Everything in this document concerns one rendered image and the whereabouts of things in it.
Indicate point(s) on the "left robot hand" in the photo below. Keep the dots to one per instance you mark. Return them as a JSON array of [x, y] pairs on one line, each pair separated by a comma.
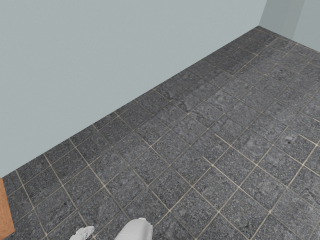
[[83, 233]]

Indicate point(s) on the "cupboard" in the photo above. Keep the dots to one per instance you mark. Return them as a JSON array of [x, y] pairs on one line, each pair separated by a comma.
[[6, 222]]

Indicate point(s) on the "robot left thigh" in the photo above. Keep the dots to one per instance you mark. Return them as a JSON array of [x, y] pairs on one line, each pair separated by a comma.
[[136, 229]]

